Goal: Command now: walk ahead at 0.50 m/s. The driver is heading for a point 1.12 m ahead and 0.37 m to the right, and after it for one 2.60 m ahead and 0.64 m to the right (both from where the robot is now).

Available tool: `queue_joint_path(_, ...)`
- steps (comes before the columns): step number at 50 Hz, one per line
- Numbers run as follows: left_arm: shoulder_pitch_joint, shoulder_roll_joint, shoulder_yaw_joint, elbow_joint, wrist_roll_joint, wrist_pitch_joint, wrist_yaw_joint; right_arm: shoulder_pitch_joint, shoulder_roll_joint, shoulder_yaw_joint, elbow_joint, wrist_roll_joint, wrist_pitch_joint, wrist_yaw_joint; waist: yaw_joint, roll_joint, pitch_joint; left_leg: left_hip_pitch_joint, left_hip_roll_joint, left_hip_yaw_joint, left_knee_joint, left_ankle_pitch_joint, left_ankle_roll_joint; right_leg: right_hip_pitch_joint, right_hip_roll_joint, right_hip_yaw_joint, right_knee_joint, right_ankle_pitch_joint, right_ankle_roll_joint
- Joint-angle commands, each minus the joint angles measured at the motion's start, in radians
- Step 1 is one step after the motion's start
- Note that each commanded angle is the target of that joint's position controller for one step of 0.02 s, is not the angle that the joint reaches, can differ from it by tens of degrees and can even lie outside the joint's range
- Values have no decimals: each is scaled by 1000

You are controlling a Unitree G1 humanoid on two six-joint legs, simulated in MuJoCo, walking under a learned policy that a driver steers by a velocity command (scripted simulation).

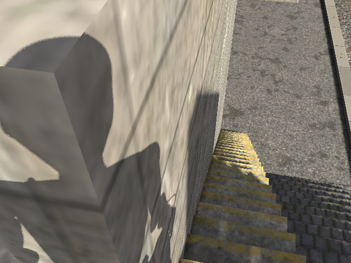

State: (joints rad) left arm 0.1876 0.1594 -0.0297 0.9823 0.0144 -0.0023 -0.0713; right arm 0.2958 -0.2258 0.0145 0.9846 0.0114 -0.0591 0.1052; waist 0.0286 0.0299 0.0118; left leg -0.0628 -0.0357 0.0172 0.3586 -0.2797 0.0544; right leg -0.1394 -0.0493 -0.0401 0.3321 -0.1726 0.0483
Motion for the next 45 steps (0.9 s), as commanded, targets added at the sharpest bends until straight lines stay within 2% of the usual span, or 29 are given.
queue_joint_path(1,8,88,17,-45,-3,-8,2,48,-93,-20,-27,2,-8,-2,1,-20,1,-88,100,-98,-53,338,-33,80,-46,71,-17,186,-50)
queue_joint_path(5,5,84,17,-50,-5,-10,2,57,-96,-23,-24,2,-8,-3,-1,-16,3,-81,106,-105,-48,374,-45,74,-47,68,-9,187,-46)
queue_joint_path(6,-124,159,40,-66,27,-35,42,-55,-131,-34,-54,-17,-14,-106,-24,-16,-15,-79,79,-69,-92,455,-41,78,-73,23,66,403,-53)
queue_joint_path(7,-108,139,39,-71,13,-45,61,-48,-138,-31,-56,-17,-17,-148,-11,-11,-69,-50,84,-69,-87,535,-39,106,-78,21,95,460,-47)
queue_joint_path(9,-86,111,31,-51,-5,-47,73,-35,-123,-24,-44,-6,-15,-169,-5,-26,-95,1,88,-64,-81,623,-31,94,-80,15,111,454,-36)
queue_joint_path(15,-104,107,23,-9,4,-23,58,-48,-111,-16,-33,-8,0,-164,-11,-58,-39,-26,83,-30,-123,408,-41,44,-81,44,76,345,-32)
queue_joint_path(16,25,64,18,24,0,-6,-3,32,-40,27,-1,4,14,-34,23,-107,41,-11,104,-83,-79,183,-38,-32,-86,104,-16,76,-16)
queue_joint_path(17,-5,98,27,33,0,-8,-22,76,-60,11,15,-6,14,5,-13,-79,107,-12,98,-71,-78,96,-39,-134,-74,105,-12,23,-32)
queue_joint_path(18,-20,114,35,25,4,-12,-23,90,-102,0,22,-14,8,13,-24,-49,98,-21,103,-72,-83,38,-35,-153,-66,108,-7,12,-40)
queue_joint_path(20,-76,120,44,-14,14,-21,7,39,-156,-19,-12,-27,-5,-12,-28,-33,69,-49,132,-88,-100,-9,4,-162,-47,111,49,43,-57)
queue_joint_path(21,-96,112,47,-35,21,-27,28,15,-153,-17,-25,-28,-6,-28,-25,-20,37,-51,159,-121,-122,-51,35,-161,-40,106,93,21,-45)
queue_joint_path(23,-83,89,43,-61,11,-46,52,-41,-149,-25,-68,-20,-7,-53,-22,-9,25,-15,253,-182,-128,-24,125,-254,-59,142,157,30,-39)
queue_joint_path(25,-52,107,64,-81,14,-57,61,46,-144,-42,-44,-51,-11,-98,-53,41,64,67,386,-260,-155,-101,239,-432,-34,130,317,-99,-50)
queue_joint_path(26,-41,107,66,-91,31,-63,68,73,-119,-42,-36,-72,-20,-123,-83,71,74,93,487,-303,-170,-5,298,-538,-67,159,498,-243,-42)
queue_joint_path(27,-19,105,71,-96,38,-66,75,89,-100,-43,-46,-80,-32,-142,-89,59,62,86,524,-288,-174,96,327,-572,-93,193,682,-340,-38)
queue_joint_path(28,28,107,76,-91,37,-68,79,44,-79,-41,-64,-84,-47,-148,-49,40,54,61,507,-235,-180,153,311,-570,-107,224,786,-336,-31)
queue_joint_path(30,36,95,82,-109,36,-69,75,-33,-97,-51,-103,-60,-66,-155,-29,-21,60,27,410,-63,-204,187,240,-519,-99,179,690,-250,-17)
queue_joint_path(31,24,67,75,-121,38,-66,67,8,-115,-55,-89,-54,-71,-165,-40,-33,72,34,362,-5,-200,241,209,-501,-86,134,596,-188,-11)
queue_joint_path(32,-26,66,68,-143,29,-65,58,95,-169,-77,-63,-71,-68,-171,-72,-36,48,103,379,33,-190,363,230,-492,-56,69,542,-168,-1)
queue_joint_path(33,-42,44,60,-155,25,-68,50,142,-176,-82,-47,-81,-64,-173,-82,-5,54,104,381,76,-171,491,226,-482,-60,60,506,-164,-1)
queue_joint_path(34,-102,38,54,-166,30,-85,44,206,-208,-87,-38,-102,-46,-158,-122,-32,67,85,351,147,-175,574,214,-452,-37,6,534,-195,18)
queue_joint_path(36,-38,44,56,-148,21,-103,47,238,-205,-93,-54,-113,-33,-150,-104,16,53,114,377,173,-148,658,194,-470,-31,26,527,-165,18)
queue_joint_path(37,-3,50,58,-137,24,-103,54,230,-184,-90,-63,-119,-26,-147,-80,40,58,124,398,170,-139,650,183,-481,-38,56,520,-144,4)
queue_joint_path(39,37,53,58,-135,30,-102,63,157,-203,-97,-99,-120,-9,-131,-33,70,69,102,432,183,-124,658,172,-473,-32,65,479,-156,-11)
queue_joint_path(40,17,50,59,-148,27,-99,68,128,-217,-101,-101,-107,-6,-131,-24,87,16,101,403,238,-98,660,137,-404,-31,45,480,-187,-15)
queue_joint_path(42,56,80,57,-140,21,-111,77,66,-205,-91,-124,-130,-4,-135,5,115,-18,49,356,288,43,733,87,-285,36,-26,479,-226,-4)
queue_joint_path(43,191,113,76,-107,12,-125,65,23,-204,-86,-133,-155,-2,-119,85,42,-57,-43,328,316,243,629,79,-118,97,-101,435,-98,-30)
queue_joint_path(44,362,157,105,-41,23,-131,71,67,-189,-70,-96,-175,-7,-92,150,-44,-129,-284,286,301,525,328,33,180,120,-31,386,13,-95)
queue_joint_path(45,517,302,151,13,62,-137,88,55,-108,-49,-101,-186,-21,-55,181,-229,-102,-604,128,236,964,-294,-25,318,39,229,286,372,-252)
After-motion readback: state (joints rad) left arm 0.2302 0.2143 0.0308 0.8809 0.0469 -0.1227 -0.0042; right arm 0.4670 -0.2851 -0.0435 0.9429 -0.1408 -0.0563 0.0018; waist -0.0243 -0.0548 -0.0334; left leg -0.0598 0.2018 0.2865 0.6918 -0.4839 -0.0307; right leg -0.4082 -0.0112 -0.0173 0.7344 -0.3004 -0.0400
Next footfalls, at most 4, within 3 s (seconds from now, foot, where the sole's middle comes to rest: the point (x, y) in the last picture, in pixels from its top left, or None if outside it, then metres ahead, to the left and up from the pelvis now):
0.90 right None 0.07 -0.24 -0.78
1.46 left None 0.30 -0.19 -0.99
1.72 right None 0.35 -0.47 -0.99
2.14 left None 0.56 -0.24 -1.19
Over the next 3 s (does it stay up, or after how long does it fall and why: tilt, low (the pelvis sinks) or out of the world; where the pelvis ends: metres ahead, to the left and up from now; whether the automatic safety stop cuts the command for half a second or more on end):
stays up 0.80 -0.42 -0.68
